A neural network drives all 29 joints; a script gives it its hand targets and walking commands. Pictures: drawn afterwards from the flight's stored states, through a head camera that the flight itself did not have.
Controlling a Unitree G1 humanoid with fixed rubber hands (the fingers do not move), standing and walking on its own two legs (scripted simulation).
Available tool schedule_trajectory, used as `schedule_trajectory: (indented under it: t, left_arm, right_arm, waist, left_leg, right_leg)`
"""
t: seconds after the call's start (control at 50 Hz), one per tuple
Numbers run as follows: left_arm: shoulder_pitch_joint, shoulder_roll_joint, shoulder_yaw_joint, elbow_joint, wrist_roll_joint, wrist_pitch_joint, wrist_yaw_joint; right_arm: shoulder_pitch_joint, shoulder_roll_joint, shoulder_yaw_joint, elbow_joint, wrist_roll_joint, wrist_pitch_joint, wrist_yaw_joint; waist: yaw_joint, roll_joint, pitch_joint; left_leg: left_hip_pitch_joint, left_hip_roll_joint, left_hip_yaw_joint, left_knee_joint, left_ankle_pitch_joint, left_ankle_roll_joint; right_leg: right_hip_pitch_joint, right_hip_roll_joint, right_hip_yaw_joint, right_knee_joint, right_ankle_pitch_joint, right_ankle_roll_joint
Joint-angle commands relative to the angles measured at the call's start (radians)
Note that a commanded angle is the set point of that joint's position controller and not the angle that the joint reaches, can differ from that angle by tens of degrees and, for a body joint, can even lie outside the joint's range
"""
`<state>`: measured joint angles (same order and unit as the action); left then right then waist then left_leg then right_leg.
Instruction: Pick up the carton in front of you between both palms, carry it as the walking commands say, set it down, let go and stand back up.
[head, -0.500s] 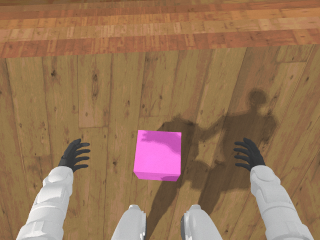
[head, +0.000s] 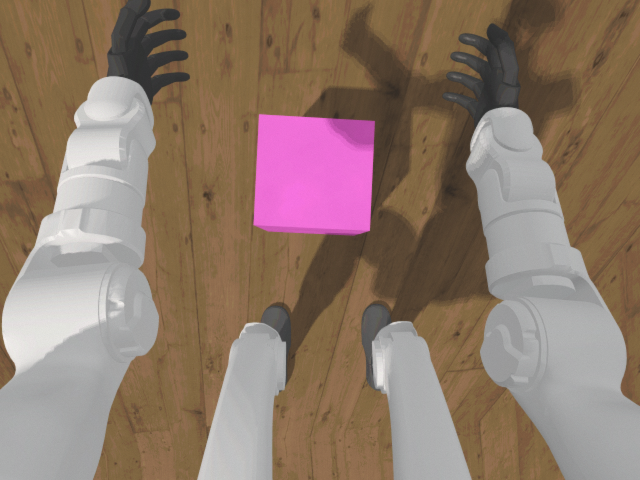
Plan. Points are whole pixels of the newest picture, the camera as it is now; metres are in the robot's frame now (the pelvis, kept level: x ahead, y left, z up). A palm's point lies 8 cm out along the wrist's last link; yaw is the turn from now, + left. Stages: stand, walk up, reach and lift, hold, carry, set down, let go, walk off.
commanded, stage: reach and lift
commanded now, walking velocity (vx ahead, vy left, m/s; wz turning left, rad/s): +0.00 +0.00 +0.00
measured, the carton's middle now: (313, 184) +0.50 +0.02 -0.51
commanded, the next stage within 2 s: none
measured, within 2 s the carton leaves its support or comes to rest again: leaves its support in 1.64 s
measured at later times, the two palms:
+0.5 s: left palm (198, 162) +0.51 +0.21 -0.33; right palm (432, 169) +0.50 -0.18 -0.34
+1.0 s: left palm (224, 171) +0.51 +0.19 -0.44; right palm (410, 175) +0.51 -0.17 -0.44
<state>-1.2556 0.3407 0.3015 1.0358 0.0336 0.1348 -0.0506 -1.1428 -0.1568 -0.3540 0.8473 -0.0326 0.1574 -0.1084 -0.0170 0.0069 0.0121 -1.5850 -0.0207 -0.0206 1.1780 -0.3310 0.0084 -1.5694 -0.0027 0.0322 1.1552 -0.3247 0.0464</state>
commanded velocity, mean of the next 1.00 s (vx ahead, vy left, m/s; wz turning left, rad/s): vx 0.00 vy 0.00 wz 0.00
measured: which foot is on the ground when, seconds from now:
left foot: down 0.00-1.00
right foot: down 0.00-1.00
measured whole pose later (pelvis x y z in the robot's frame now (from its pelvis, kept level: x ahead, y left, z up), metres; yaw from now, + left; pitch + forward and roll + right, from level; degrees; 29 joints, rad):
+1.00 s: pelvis -0.03 -0.01 -0.27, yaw +0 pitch +37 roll -1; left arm -1.43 0.43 0.03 1.16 -0.24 0.03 0.08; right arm -1.38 -0.30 -0.07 1.06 0.26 0.04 -0.16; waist 0.00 -0.02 0.34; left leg -2.28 -0.03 -0.04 2.21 -0.59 -0.03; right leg -2.27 0.06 0.04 2.20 -0.59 0.07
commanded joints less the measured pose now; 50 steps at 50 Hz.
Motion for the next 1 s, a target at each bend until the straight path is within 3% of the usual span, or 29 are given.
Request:
schedule_trajectory:
  t: [0.0,0.02,0.08,0.1,0.12,0.14,0.16,0.22,0.24,0.3,0.34,0.36,0.38,0.42,0.48,0.5,0.56,0.58,0.64,0.7,0.72,0.76,0.82,0.84,0.86,0.88,0.9,0.96,0.98]
  left_arm:
    - [-0.174,0.069,0.03,-0.096,0.027,-0.044,0.011]
    - [-0.148,0.065,0.039,-0.105,0.036,-0.053,0.016]
    - [-0.084,0.011,0.037,-0.103,0.051,-0.074,0.027]
    - [-0.078,0.026,0.053,-0.114,0.048,-0.082,0.03]
    - [-0.08,0.027,0.044,-0.136,0.054,-0.089,0.035]
    - [-0.063,0.031,0.045,-0.089,0.043,-0.09,0.041]
    - [-0.057,0.029,0.038,-0.107,0.044,-0.099,0.048]
    - [-0.076,0.064,0.006,-0.113,-0.005,-0.11,0.06]
    - [-0.103,0.083,-0.027,-0.089,-0.025,-0.11,0.062]
    - [-0.159,0.151,-0.071,-0.124,-0.089,-0.106,0.067]
    - [-0.18,0.162,-0.089,-0.13,-0.131,-0.098,0.069]
    - [-0.217,0.205,-0.11,-0.125,-0.149,-0.094,0.072]
    - [-0.242,0.172,-0.141,-0.131,-0.181,-0.085,0.072]
    - [-0.271,0.211,-0.134,-0.162,-0.186,-0.08,0.077]
    - [-0.324,0.239,-0.166,-0.141,-0.214,-0.072,0.082]
    - [-0.34,0.24,-0.165,-0.115,-0.208,-0.067,0.085]
    - [-0.373,0.239,-0.178,-0.071,-0.215,-0.065,0.09]
    - [-0.391,0.229,-0.206,-0.048,-0.222,-0.063,0.094]
    - [-0.405,0.23,-0.204,0.018,-0.221,-0.077,0.102]
    - [-0.439,0.22,-0.223,0.066,-0.229,-0.103,0.108]
    - [-0.429,0.228,-0.2,0.066,-0.222,-0.111,0.111]
    - [-0.458,0.249,-0.227,0.058,-0.246,-0.118,0.113]
    - [-0.485,0.242,-0.24,0.019,-0.267,-0.131,0.123]
    - [-0.476,0.265,-0.243,0.026,-0.273,-0.135,0.123]
    - [-0.482,0.26,-0.242,0.008,-0.271,-0.137,0.126]
    - [-0.472,0.246,-0.254,0.009,-0.277,-0.134,0.13]
    - [-0.455,0.224,-0.257,0.012,-0.277,-0.134,0.132]
    - [-0.431,0.224,-0.247,0.04,-0.271,-0.128,0.135]
    - [-0.426,0.2,-0.26,0.031,-0.275,-0.128,0.137]
  right_arm:
    - [-0.122,-0.087,-0.04,-0.103,-0.033,-0.059,0.008]
    - [-0.096,-0.083,-0.048,-0.084,-0.05,-0.073,0.012]
    - [-0.03,-0.068,-0.053,-0.064,-0.05,-0.103,0.021]
    - [-0.03,-0.055,-0.039,-0.078,-0.041,-0.112,0.021]
    - [-0.014,-0.069,-0.052,-0.065,-0.03,-0.118,0.02]
    - [-0.038,-0.068,-0.028,-0.054,-0.021,-0.117,0.021]
    - [-0.025,-0.076,-0.027,-0.063,-0.015,-0.126,0.018]
    - [-0.08,-0.103,0.018,-0.06,0.033,-0.127,0.006]
    - [-0.092,-0.088,0.042,-0.055,0.061,-0.125,-0.001]
    - [-0.152,-0.13,0.093,-0.071,0.11,-0.116,-0.022]
    - [-0.186,-0.14,0.116,-0.077,0.14,-0.1,-0.032]
    - [-0.195,-0.157,0.122,-0.061,0.161,-0.096,-0.042]
    - [-0.221,-0.153,0.14,-0.057,0.184,-0.088,-0.048]
    - [-0.261,-0.164,0.164,-0.081,0.194,-0.08,-0.056]
    - [-0.303,-0.176,0.171,-0.073,0.213,-0.075,-0.071]
    - [-0.326,-0.197,0.17,-0.054,0.216,-0.072,-0.074]
    - [-0.382,-0.21,0.177,-0.029,0.212,-0.072,-0.074]
    - [-0.38,-0.196,0.168,0.01,0.222,-0.074,-0.072]
    - [-0.406,-0.202,0.188,0.063,0.218,-0.09,-0.066]
    - [-0.441,-0.224,0.189,0.137,0.23,-0.113,-0.054]
    - [-0.452,-0.222,0.193,0.141,0.225,-0.118,-0.057]
    - [-0.477,-0.237,0.21,0.126,0.238,-0.131,-0.056]
    - [-0.489,-0.24,0.236,0.127,0.263,-0.144,-0.059]
    - [-0.503,-0.229,0.25,0.085,0.269,-0.148,-0.061]
    - [-0.504,-0.239,0.249,0.089,0.274,-0.147,-0.062]
    - [-0.501,-0.229,0.272,0.085,0.285,-0.146,-0.061]
    - [-0.496,-0.216,0.267,0.084,0.295,-0.146,-0.059]
    - [-0.481,-0.214,0.289,0.12,0.298,-0.137,-0.054]
    - [-0.458,-0.222,0.273,0.137,0.302,-0.141,-0.054]
  waist:
    - [-0.019,0.068,-1.09]
    - [-0.019,0.051,-1.064]
    - [-0.014,0.088,-1.042]
    - [-0.001,0.059,-1.05]
    - [-0.007,0.1,-1.035]
    - [0.016,0.061,-0.992]
    - [0.009,0.067,-1.005]
    - [0.035,0.032,-1.018]
    - [0.016,0.021,-1.016]
    - [0.019,0.009,-1.09]
    - [0.037,0.004,-1.128]
    - [0.001,0.007,-1.161]
    - [0.026,0.05,-1.134]
    - [0.039,0.018,-1.153]
    - [0.007,0.005,-1.176]
    - [0.024,0.036,-1.142]
    - [0.025,0.043,-1.065]
    - [-0.008,0.056,-1.041]
    - [0.005,0.041,-0.953]
    - [0.005,0.069,-0.896]
    - [0.026,0.04,-0.901]
    - [0.008,0.021,-0.92]
    - [0.029,0.018,-0.96]
    - [0.013,-0.008,-0.995]
    - [0.029,0.024,-1.009]
    - [0.03,0.0,-1.007]
    - [0.04,0.024,-1.003]
    - [0.05,0.021,-0.97]
    - [0.038,0.048,-0.973]
  left_leg:
    - [0.711,-0.037,-0.008,-0.025,0.449,-0.041]
    - [0.688,-0.038,-0.025,-0.006,0.511,-0.04]
    - [0.607,-0.036,-0.032,0.065,0.574,-0.05]
    - [0.578,-0.037,-0.031,0.1,0.596,-0.042]
    - [0.542,-0.037,-0.036,0.131,0.564,-0.048]
    - [0.476,-0.036,-0.038,0.155,0.527,-0.046]
    - [0.428,-0.038,-0.028,0.188,0.499,-0.049]
    - [0.24,-0.046,0.005,0.279,0.398,-0.048]
    - [0.201,-0.041,0.001,0.319,0.332,-0.038]
    - [0.077,-0.039,0.033,0.407,0.237,-0.041]
    - [0.041,-0.038,0.05,0.455,0.19,-0.04]
    - [0.099,-0.023,0.045,0.487,0.138,-0.036]
    - [0.084,-0.022,0.053,0.498,0.112,-0.043]
    - [0.032,-0.022,0.056,0.551,0.119,-0.036]
    - [0.006,-0.013,0.059,0.618,0.095,-0.039]
    - [0.008,-0.013,0.06,0.633,0.06,-0.039]
    - [-0.008,-0.006,0.042,0.668,0.021,-0.035]
    - [-0.016,0.002,0.036,0.683,0.01,-0.04]
    - [-0.076,0.007,0.03,0.718,-0.027,-0.038]
    - [-0.092,0.012,0.02,0.753,-0.004,-0.042]
    - [-0.115,0.007,0.022,0.771,0.009,-0.039]
    - [-0.089,0.008,0.015,0.803,0.043,-0.037]
    - [-0.087,0.002,0.026,0.824,0.09,-0.041]
    - [-0.061,0.001,0.021,0.839,0.115,-0.032]
    - [-0.035,0.002,0.028,0.853,0.14,-0.039]
    - [-0.031,-0.005,0.03,0.848,0.145,-0.037]
    - [-0.017,-0.007,0.026,0.852,0.167,-0.038]
    - [0.009,-0.009,0.026,0.86,0.161,-0.036]
    - [-0.004,-0.007,0.034,0.858,0.147,-0.045]
  right_leg:
    - [0.326,0.089,-0.096,-0.017,0.289,0.011]
    - [0.271,0.09,-0.098,0.007,0.308,0.011]
    - [0.161,0.092,-0.092,0.071,0.351,0.005]
    - [0.125,0.094,-0.082,0.098,0.364,0.008]
    - [0.089,0.09,-0.096,0.141,0.35,0.011]
    - [0.031,0.092,-0.09,0.165,0.316,0.012]
    - [0.013,0.09,-0.09,0.198,0.302,0.016]
    - [0.052,0.086,-0.078,0.304,0.278,0.02]
    - [0.047,0.087,-0.084,0.35,0.265,0.027]
    - [0.118,0.085,-0.072,0.443,0.239,0.028]
    - [0.127,0.075,-0.074,0.49,0.203,0.025]
    - [0.081,0.075,-0.091,0.515,0.127,0.028]
    - [0.064,0.07,-0.093,0.528,0.09,0.021]
    - [0.09,0.065,-0.079,0.584,0.126,0.02]
    - [0.106,0.063,-0.086,0.644,0.128,0.017]
    - [0.061,0.06,-0.088,0.661,0.08,0.01]
    - [-0.049,0.05,-0.102,0.706,0.011,0.011]
    - [-0.055,0.052,-0.102,0.722,0.01,0.005]
    - [-0.105,0.043,-0.098,0.765,-0.014,0.01]
    - [-0.139,0.046,-0.085,0.807,-0.001,0.011]
    - [-0.141,0.04,-0.081,0.824,0.008,0.015]
    - [-0.115,0.035,-0.088,0.857,0.042,0.021]
    - [-0.062,0.046,-0.08,0.889,0.102,0.014]
    - [-0.066,0.046,-0.091,0.903,0.128,0.021]
    - [-0.057,0.052,-0.087,0.908,0.151,0.017]
    - [-0.051,0.054,-0.085,0.908,0.146,0.018]
    - [-0.071,0.062,-0.091,0.918,0.161,0.016]
    - [-0.111,0.059,-0.087,0.913,0.115,0.015]
    - [-0.118,0.064,-0.091,0.913,0.109,0.012]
